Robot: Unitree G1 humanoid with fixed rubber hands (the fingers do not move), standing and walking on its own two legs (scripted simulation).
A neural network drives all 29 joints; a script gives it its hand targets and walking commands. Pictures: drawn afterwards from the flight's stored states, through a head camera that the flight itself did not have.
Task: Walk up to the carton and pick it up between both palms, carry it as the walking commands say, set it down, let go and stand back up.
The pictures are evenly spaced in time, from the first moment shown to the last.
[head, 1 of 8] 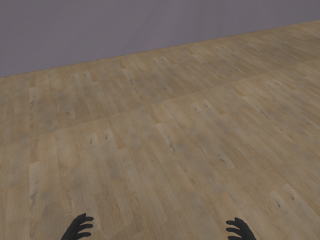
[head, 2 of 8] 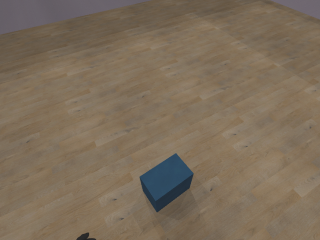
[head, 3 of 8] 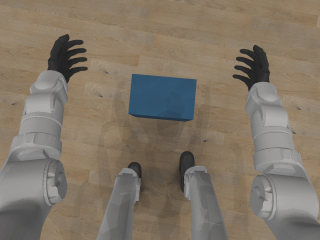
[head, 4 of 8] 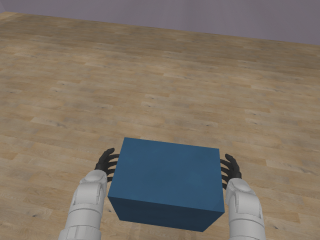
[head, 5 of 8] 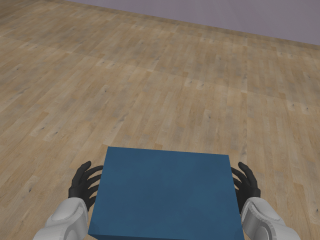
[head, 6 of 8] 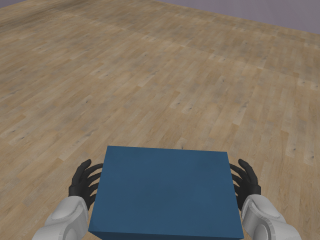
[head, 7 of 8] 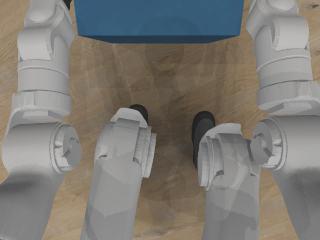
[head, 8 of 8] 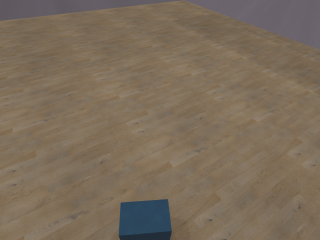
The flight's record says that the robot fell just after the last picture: no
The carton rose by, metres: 0.69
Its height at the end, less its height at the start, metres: +0.00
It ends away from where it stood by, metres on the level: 1.87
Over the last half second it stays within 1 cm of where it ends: yes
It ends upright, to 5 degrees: yes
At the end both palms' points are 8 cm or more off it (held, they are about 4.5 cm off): yes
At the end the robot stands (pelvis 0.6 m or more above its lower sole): yes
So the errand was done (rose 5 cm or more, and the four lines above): yes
